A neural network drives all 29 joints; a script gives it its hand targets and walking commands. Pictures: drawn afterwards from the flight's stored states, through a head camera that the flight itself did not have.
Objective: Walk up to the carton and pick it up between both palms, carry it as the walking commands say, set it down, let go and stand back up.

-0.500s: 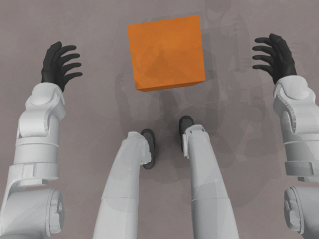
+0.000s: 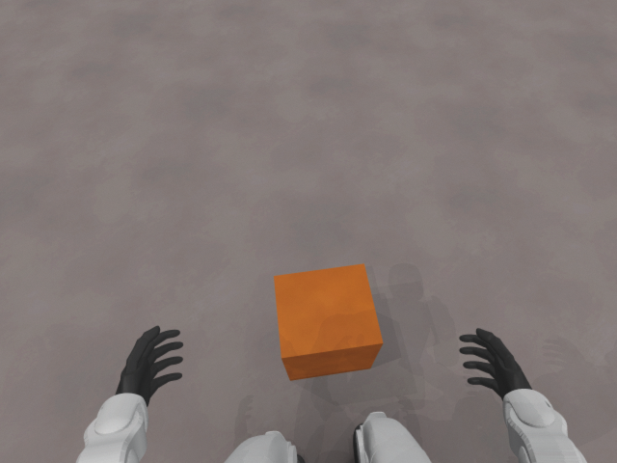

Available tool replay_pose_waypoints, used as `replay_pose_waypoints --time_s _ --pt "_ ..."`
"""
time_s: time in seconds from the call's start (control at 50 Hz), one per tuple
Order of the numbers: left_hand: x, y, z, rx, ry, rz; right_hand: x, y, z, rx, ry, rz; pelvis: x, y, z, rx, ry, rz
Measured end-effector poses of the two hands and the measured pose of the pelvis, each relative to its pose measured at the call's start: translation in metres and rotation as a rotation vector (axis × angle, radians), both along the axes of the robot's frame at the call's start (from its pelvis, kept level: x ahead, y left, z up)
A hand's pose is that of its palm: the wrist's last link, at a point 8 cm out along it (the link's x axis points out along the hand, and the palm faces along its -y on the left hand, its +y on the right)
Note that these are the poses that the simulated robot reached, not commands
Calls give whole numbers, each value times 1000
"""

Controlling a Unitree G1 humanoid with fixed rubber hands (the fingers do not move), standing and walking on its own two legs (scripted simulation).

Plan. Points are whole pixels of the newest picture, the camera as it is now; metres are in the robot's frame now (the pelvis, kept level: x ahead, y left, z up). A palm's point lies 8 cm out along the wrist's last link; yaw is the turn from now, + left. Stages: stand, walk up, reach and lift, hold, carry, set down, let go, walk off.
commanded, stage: let go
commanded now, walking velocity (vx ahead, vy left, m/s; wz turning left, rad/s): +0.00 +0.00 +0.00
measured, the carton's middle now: (325, 325) +0.46 -0.02 -0.60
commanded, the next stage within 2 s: stand in 0.54 s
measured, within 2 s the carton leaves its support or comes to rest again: neither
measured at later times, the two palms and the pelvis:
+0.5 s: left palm (123, 398) +0.20 +0.25 -0.04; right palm (513, 395) +0.19 -0.24 -0.05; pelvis +0.03 +0.02 +0.02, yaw +0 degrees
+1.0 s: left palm (117, 399) +0.20 +0.25 -0.04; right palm (554, 435) +0.15 -0.28 -0.06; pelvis +0.03 +0.00 +0.02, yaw +0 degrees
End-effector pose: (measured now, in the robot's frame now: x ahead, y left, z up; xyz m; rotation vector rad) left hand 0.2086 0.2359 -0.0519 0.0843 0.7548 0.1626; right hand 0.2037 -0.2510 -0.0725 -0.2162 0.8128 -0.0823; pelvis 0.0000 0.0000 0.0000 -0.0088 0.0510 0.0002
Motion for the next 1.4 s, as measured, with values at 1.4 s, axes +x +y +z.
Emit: replay_pose_waypoints --time_s 1.4 --pt "-34 12 3 59 -53 26 -81 -37 0 -76 71 -138 28 -9 16 8 -95 3"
